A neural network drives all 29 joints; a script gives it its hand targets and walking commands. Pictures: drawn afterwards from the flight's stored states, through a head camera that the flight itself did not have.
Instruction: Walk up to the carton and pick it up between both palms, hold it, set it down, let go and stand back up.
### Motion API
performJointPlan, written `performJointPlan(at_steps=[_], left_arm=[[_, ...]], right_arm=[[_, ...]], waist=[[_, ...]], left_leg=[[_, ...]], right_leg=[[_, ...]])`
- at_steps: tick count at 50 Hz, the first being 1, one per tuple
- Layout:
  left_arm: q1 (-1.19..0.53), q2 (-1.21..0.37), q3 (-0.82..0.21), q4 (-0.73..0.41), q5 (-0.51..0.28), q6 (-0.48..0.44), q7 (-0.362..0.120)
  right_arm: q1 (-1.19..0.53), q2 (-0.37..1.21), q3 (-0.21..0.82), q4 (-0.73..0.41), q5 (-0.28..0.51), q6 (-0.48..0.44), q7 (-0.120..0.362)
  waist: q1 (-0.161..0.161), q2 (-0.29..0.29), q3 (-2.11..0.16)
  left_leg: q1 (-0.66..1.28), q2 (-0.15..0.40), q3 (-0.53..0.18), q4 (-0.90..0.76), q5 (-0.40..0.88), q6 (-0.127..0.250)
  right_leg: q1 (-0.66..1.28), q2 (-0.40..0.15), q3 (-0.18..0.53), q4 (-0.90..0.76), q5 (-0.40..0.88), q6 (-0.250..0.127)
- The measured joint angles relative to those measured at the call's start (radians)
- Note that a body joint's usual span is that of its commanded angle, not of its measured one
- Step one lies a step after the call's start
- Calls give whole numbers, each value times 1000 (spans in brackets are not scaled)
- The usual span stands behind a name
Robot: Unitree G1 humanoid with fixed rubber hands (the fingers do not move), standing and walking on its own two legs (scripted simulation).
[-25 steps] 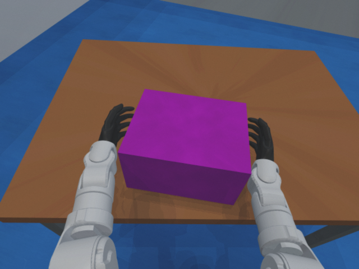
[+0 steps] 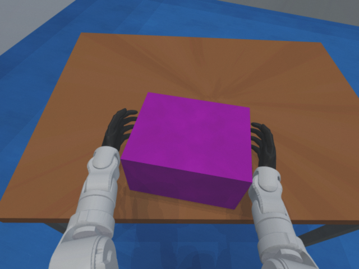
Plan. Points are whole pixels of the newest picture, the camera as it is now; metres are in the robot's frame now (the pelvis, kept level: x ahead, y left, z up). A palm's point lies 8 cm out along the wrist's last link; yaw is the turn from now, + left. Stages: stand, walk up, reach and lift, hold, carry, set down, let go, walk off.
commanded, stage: set down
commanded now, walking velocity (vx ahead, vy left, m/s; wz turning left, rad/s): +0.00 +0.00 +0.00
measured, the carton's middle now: (189, 148) +0.41 -0.02 +0.00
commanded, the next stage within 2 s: none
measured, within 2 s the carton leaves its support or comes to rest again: rests again in 0.12 s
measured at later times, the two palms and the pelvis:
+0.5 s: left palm (114, 145) +0.40 +0.15 +0.03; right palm (264, 164) +0.35 -0.19 +0.02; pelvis +0.00 +0.00 +0.00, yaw +0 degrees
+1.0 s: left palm (114, 146) +0.40 +0.15 +0.03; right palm (263, 165) +0.35 -0.19 +0.02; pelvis +0.00 +0.00 +0.00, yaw +0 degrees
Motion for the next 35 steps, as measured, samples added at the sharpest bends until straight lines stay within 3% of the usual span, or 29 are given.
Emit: performJointPlan(at_steps=[13, 35], left_arm=[[0, 4, 0, 59, 0, -102, 5], [-2, 6, 3, 103, 0, -178, 7]], right_arm=[[0, 0, -20, 47, -5, -85, 2], [0, 0, -39, 74, -17, -139, 6]], waist=[[0, 12, -2], [0, 12, -11]], left_leg=[[-20, 0, -1, 4, 0, 0], [-43, 0, -3, 11, 0, 0]], right_leg=[[-17, 0, -1, 0, 2, 0], [-36, 0, -3, 0, 4, 0]])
